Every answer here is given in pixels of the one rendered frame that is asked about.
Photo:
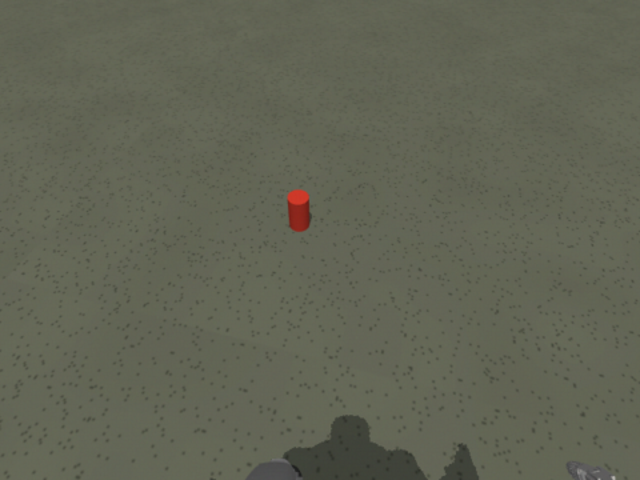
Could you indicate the right robot hand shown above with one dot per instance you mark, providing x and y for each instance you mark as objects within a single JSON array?
[{"x": 581, "y": 471}]

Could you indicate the can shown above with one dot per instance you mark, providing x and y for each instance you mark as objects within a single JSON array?
[{"x": 298, "y": 208}]

